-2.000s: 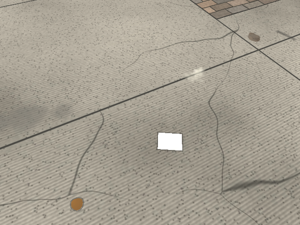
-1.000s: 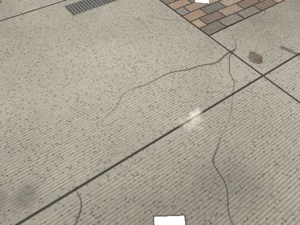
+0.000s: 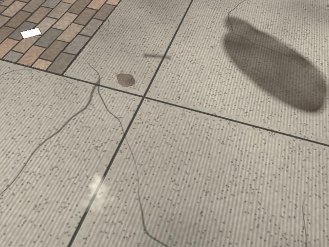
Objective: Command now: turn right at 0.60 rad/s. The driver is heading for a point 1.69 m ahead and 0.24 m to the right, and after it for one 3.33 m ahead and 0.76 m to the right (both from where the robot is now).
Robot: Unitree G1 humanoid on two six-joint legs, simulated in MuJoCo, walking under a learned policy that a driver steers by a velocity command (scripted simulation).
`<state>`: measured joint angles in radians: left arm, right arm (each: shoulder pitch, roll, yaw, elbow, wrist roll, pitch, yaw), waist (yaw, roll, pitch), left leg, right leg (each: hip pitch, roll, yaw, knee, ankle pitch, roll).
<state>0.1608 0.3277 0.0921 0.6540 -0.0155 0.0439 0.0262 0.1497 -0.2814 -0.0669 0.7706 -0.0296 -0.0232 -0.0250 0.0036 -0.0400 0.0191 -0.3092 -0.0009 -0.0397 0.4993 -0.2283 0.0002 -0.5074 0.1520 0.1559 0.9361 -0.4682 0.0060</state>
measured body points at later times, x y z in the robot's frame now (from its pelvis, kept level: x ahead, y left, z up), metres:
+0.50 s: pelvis -0.01 -0.05 +0.00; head +0.02 -0.09 +0.45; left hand +0.23 +0.17 -0.07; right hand +0.05 -0.37 -0.12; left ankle +0.01 +0.11 -0.65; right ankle -0.02 -0.14 -0.74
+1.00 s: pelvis +0.01 -0.03 +0.00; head +0.02 -0.03 +0.45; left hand +0.20 +0.18 -0.12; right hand +0.06 -0.32 -0.11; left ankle +0.04 +0.09 -0.74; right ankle -0.02 -0.14 -0.74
